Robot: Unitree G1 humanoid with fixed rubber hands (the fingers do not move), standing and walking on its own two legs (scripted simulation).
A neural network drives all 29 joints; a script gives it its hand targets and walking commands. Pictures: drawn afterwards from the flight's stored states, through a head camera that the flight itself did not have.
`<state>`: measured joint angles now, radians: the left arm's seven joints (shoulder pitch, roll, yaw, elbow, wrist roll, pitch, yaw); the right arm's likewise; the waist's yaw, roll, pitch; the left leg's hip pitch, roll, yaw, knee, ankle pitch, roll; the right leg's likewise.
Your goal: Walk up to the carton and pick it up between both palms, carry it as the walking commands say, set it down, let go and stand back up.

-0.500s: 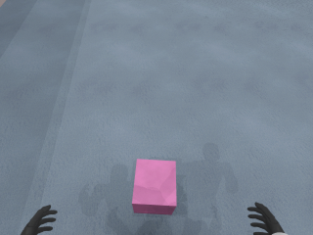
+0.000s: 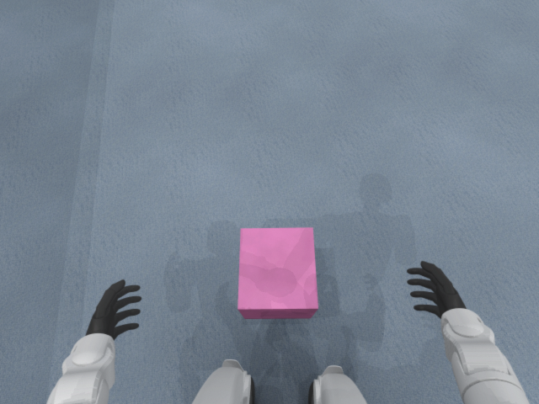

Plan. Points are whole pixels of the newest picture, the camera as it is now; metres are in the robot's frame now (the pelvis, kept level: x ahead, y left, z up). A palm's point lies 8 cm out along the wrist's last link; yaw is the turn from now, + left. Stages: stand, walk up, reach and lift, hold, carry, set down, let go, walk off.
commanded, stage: reach and lift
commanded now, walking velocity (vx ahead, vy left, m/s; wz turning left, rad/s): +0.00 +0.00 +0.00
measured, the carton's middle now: (277, 275) +0.45 +0.03 -0.61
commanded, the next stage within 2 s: none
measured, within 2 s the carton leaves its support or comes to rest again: neither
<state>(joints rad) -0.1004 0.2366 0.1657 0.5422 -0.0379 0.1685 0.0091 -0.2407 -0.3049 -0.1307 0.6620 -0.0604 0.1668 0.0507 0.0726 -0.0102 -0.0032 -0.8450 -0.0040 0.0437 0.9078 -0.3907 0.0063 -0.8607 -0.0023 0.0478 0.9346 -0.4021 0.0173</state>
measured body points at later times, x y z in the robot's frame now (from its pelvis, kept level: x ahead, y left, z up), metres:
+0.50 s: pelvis -0.05 -0.01 -0.04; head +0.20 +0.00 +0.33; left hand +0.37 +0.25 -0.14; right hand +0.42 -0.21 -0.14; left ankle +0.02 +0.11 -0.68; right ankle +0.02 -0.12 -0.68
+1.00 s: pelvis -0.04 +0.01 -0.07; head +0.27 +0.01 +0.26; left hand +0.46 +0.23 -0.18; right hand +0.48 -0.18 -0.19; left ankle +0.02 +0.11 -0.68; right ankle +0.02 -0.12 -0.68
